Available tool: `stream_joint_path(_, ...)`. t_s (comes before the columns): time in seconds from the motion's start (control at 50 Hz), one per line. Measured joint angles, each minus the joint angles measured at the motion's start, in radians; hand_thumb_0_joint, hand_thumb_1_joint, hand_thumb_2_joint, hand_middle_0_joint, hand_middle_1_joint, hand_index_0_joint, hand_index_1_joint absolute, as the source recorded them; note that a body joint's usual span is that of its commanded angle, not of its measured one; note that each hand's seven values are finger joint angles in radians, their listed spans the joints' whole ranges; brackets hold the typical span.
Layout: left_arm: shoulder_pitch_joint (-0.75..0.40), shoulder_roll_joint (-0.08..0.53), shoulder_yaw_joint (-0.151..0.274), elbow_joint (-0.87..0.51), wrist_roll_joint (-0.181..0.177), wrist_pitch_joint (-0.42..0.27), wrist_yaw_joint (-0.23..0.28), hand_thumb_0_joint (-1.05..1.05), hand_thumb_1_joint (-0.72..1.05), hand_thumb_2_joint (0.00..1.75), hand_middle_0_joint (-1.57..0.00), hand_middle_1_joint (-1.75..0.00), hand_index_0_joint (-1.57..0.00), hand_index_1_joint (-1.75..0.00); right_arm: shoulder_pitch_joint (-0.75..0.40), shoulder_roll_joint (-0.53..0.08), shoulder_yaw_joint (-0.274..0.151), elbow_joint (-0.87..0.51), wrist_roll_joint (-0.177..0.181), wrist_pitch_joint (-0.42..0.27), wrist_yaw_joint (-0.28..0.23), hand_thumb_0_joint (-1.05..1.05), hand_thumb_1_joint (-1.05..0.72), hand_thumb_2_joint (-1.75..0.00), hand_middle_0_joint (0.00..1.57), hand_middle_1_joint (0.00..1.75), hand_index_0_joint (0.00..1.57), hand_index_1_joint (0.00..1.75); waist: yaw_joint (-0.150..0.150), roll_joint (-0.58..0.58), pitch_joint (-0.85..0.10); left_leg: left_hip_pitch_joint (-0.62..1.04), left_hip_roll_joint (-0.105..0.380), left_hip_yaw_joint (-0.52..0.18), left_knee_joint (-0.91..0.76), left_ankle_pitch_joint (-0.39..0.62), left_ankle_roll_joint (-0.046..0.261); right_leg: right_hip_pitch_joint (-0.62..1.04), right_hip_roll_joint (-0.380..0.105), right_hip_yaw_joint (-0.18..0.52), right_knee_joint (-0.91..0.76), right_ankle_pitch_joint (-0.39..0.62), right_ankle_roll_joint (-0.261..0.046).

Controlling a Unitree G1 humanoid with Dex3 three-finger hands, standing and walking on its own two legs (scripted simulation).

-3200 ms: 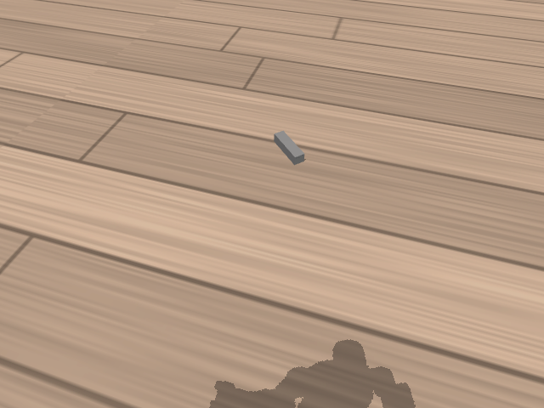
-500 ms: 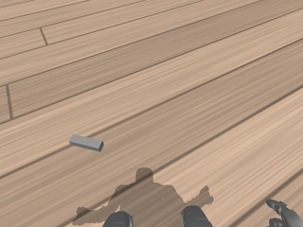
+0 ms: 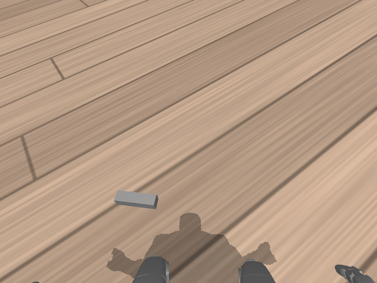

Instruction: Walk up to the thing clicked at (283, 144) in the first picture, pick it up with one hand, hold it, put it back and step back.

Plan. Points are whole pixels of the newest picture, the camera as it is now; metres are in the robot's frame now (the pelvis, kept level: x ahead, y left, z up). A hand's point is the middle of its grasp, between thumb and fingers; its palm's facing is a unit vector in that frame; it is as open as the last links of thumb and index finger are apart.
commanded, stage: walk up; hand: left
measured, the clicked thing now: (136, 199) +0.60 +0.36 -0.70
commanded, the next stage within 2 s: none
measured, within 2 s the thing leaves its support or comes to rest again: neither
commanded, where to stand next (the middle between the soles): +0.18 +0.23 m, yaw -9 degrees
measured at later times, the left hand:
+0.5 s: hand out of the picture +0.16 +0.49 -0.11, palm faces -0.09 -0.83 -0.55, open 7.4 cm
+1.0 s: hand out of the picture +0.24 +0.58 -0.15, palm faces -0.17 -0.91 -0.38, open 7.4 cm
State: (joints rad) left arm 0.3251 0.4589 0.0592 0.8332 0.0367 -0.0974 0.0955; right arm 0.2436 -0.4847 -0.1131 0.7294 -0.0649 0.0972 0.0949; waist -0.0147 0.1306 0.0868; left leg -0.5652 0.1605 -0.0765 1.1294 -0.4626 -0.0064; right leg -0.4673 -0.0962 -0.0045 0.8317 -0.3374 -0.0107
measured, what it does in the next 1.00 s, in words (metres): steps to the left: left foot, then right foot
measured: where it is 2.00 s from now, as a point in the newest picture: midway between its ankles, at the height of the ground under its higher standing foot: outside the picture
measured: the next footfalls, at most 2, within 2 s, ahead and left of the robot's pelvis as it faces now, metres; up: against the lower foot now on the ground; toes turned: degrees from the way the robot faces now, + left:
left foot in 0.08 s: +0.08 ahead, +0.24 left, +0.00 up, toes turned +3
right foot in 0.40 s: +0.17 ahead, +0.08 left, +0.00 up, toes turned -10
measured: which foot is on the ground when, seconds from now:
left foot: up 0.00-0.06, down 0.08-0.40, up 0.42-0.64, down 0.66-1.00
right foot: down 0.00-0.10, up 0.12-0.38, down 0.40-0.68, up 0.70-1.00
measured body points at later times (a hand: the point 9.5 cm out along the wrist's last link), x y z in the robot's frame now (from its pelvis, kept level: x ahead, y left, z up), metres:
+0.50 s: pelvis +0.06 +0.21 +0.01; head +0.10 +0.17 +0.45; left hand +0.16 +0.54 -0.07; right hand +0.06 -0.12 -0.12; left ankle +0.05 +0.29 -0.64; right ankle +0.13 +0.09 -0.69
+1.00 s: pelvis +0.10 +0.31 +0.01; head +0.15 +0.34 +0.46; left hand +0.25 +0.63 -0.12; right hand +0.09 -0.03 -0.08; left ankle +0.12 +0.45 -0.69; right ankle +0.10 +0.16 -0.65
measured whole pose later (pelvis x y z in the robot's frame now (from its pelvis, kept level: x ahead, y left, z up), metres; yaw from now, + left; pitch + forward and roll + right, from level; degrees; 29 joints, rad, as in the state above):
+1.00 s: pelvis +0.10 +0.31 +0.01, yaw -10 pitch -2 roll -1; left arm 0.14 0.45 0.09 0.92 0.03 0.05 -0.01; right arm 0.29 -0.41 -0.05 0.89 -0.02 -0.07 -0.05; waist -0.01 -0.05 0.15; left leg -0.35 0.09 0.04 0.83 -0.44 -0.02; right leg -0.51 -0.02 0.04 1.06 -0.48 -0.03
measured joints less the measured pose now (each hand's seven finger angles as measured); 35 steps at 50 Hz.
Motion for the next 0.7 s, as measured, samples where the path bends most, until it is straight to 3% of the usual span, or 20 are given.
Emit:
stream_joint_path(0.08, 0.004, 0.032, 0.011, 0.011, 0.008, 0.009, -0.001, 0.00, 0.89, 0.90, -0.22, -0.30, -0.21, -0.30, -0.004, -0.044, -0.024, -0.014, -0.002, -0.010, 0.001, 0.00, -0.90, -0.90, 0.21, 0.30, 0.20, 0.30, 0.011, -0.010, -0.017, 0.069, -0.009, 0.038, -0.140, -0.026, 0.002, -0.048, -0.054, 0.068, 0.058, -0.040, 0.004)
stream_joint_path(0.1, -0.002, 0.046, 0.016, 0.021, 0.010, 0.017, 0.002, 0.01, 0.89, 0.90, -0.22, -0.30, -0.21, -0.30, -0.003, -0.043, -0.031, -0.013, -0.004, -0.019, -0.003, 0.00, -0.90, -0.90, 0.21, 0.30, 0.20, 0.30, 0.010, -0.035, -0.010, 0.078, -0.033, 0.065, -0.132, -0.028, -0.022, -0.059, -0.077, 0.103, 0.088, -0.065, -0.009)
stream_joint_path(0.14, -0.012, 0.056, 0.026, 0.063, 0.002, 0.040, 0.020, 0.01, 0.90, 0.90, -0.21, -0.30, -0.21, -0.30, 0.011, -0.034, -0.025, -0.010, -0.006, -0.037, -0.009, 0.00, -0.90, -0.90, 0.21, 0.30, 0.20, 0.30, 0.007, -0.053, -0.011, 0.079, -0.050, 0.102, -0.085, -0.062, -0.029, -0.099, -0.035, 0.160, 0.228, -0.182, -0.032)
stream_joint_path(0.2, -0.032, 0.058, 0.023, 0.123, -0.024, 0.051, 0.032, 0.01, 0.90, 0.90, -0.21, -0.30, -0.20, -0.30, 0.030, 0.017, 0.000, 0.022, -0.002, -0.042, -0.022, 0.00, -0.90, -0.90, 0.21, 0.30, 0.20, 0.30, -0.025, -0.076, -0.011, 0.121, -0.067, 0.131, -0.138, -0.051, -0.006, -0.153, 0.048, 0.110, 0.400, -0.159, -0.039)
stream_joint_path(0.24, -0.037, 0.051, 0.017, 0.137, -0.038, 0.040, 0.023, 0.01, 0.90, 0.90, -0.21, -0.30, -0.20, -0.30, 0.052, 0.046, 0.016, 0.035, 0.001, -0.044, -0.028, 0.00, -0.90, -0.90, 0.21, 0.30, 0.20, 0.30, -0.042, -0.092, -0.002, 0.165, -0.084, 0.152, -0.207, -0.027, 0.016, -0.160, 0.073, 0.039, 0.393, -0.130, -0.035)
stream_joint_path(0.34, -0.042, -0.009, -0.008, 0.108, -0.049, 0.022, 0.000, 0.01, 0.90, 0.90, -0.21, -0.30, -0.20, -0.30, 0.111, 0.064, 0.028, 0.037, -0.008, -0.041, -0.030, 0.00, -0.90, -0.90, 0.21, 0.30, 0.20, 0.30, -0.067, -0.080, 0.028, 0.252, -0.131, 0.199, -0.338, 0.012, 0.071, -0.088, 0.098, -0.103, 0.162, -0.113, -0.026)
stream_joint_path(0.4, -0.032, -0.038, -0.020, 0.061, -0.045, 0.004, -0.001, 0.01, 0.90, 0.90, -0.21, -0.30, -0.20, -0.30, 0.137, 0.059, 0.028, 0.027, -0.004, -0.023, -0.030, 0.00, -0.90, -0.90, 0.21, 0.30, 0.20, 0.30, -0.063, -0.065, 0.038, 0.256, -0.157, 0.222, -0.319, -0.002, 0.087, 0.023, 0.113, -0.124, -0.095, 0.036, -0.039)
stream_joint_path(0.42, -0.029, -0.041, -0.017, 0.042, -0.038, -0.004, 0.004, 0.01, 0.90, 0.90, -0.21, -0.30, -0.21, -0.30, 0.137, 0.060, 0.028, 0.025, 0.000, -0.018, -0.032, 0.00, -0.90, -0.90, 0.21, 0.30, 0.20, 0.30, -0.048, -0.060, 0.047, 0.234, -0.160, 0.214, -0.256, -0.008, 0.066, 0.033, 0.117, -0.115, -0.115, 0.085, -0.053)
stream_joint_path(0.46, -0.032, -0.050, -0.021, 0.017, -0.029, 0.000, 0.014, 0.00, 0.90, 0.90, -0.21, -0.30, -0.21, -0.30, 0.124, 0.063, 0.027, 0.028, 0.004, -0.003, -0.040, 0.00, -0.90, -0.90, 0.21, 0.30, 0.20, 0.30, -0.030, -0.033, 0.066, 0.165, -0.170, 0.138, -0.070, -0.062, 0.024, 0.031, 0.119, -0.114, -0.077, 0.065, -0.053)
stream_joint_path(0.5, -0.037, -0.056, -0.026, 0.010, -0.028, 0.009, 0.018, 0.00, 0.90, 0.90, -0.21, -0.30, -0.21, -0.30, 0.108, 0.064, 0.024, 0.033, 0.004, 0.009, -0.045, 0.01, -0.90, -0.90, 0.21, 0.30, 0.20, 0.30, -0.014, -0.016, 0.061, 0.096, -0.166, 0.083, 0.082, -0.074, 0.010, 0.040, 0.105, -0.107, -0.071, 0.052, -0.050)
stream_joint_path(0.54, -0.036, -0.060, -0.026, 0.008, -0.023, 0.014, 0.016, 0.00, 0.90, 0.90, -0.21, -0.30, -0.21, -0.30, 0.087, 0.058, 0.022, 0.036, 0.011, 0.005, -0.044, 0.01, -0.90, -0.90, 0.21, 0.30, 0.20, 0.30, -0.003, -0.008, 0.051, 0.052, -0.141, 0.043, 0.133, -0.045, 0.009, 0.047, 0.084, -0.091, -0.074, 0.049, -0.039)
stream_joint_path(0.58, -0.034, -0.054, -0.022, 0.009, -0.012, 0.019, 0.004, 0.00, 0.90, 0.90, -0.21, -0.30, -0.21, -0.30, 0.064, 0.050, 0.019, 0.039, 0.022, -0.008, -0.041, 0.00, -0.90, -0.90, 0.21, 0.30, 0.20, 0.30, 0.007, -0.015, 0.040, 0.044, -0.109, 0.022, 0.086, -0.024, 0.013, 0.042, 0.055, -0.066, -0.060, 0.040, -0.030)
stream_joint_path(0.66, -0.045, -0.027, -0.010, 0.024, 0.005, 0.045, -0.036, 0.01, 0.90, 0.90, -0.21, -0.30, -0.21, -0.30, 0.037, 0.037, 0.019, 0.067, 0.048, -0.051, -0.046, 0.00, -0.90, -0.90, 0.21, 0.30, 0.20, 0.30, 0.030, -0.056, 0.004, 0.150, -0.064, 0.035, -0.229, 0.019, 0.010, -0.006, 0.000, 0.007, 0.027, -0.021, -0.022)
stream_joint_path(0.68, -0.055, -0.019, -0.007, 0.032, 0.004, 0.056, -0.044, 0.01, 0.90, 0.90, -0.21, -0.30, -0.21, -0.30, 0.031, 0.038, 0.017, 0.081, 0.047, -0.067, -0.055, 0.00, -0.90, -0.90, 0.21, 0.30, 0.20, 0.30, 0.031, -0.078, 0.004, 0.165, -0.082, 0.052, -0.248, 0.023, -0.022, -0.024, -0.015, 0.040, 0.071, -0.060, -0.027)
stream_joint_path(0.7, -0.067, -0.015, -0.002, 0.045, -0.001, 0.071, -0.047, 0.01, 0.90, 0.90, -0.21, -0.30, -0.21, -0.30, 0.027, 0.043, 0.019, 0.096, 0.042, -0.080, -0.066, 0.00, -0.90, -0.90, 0.21, 0.30, 0.20, 0.30, 0.034, -0.099, 0.005, 0.165, -0.101, 0.072, -0.226, 0.011, -0.033, -0.035, -0.010, 0.087, 0.110, -0.107, -0.038)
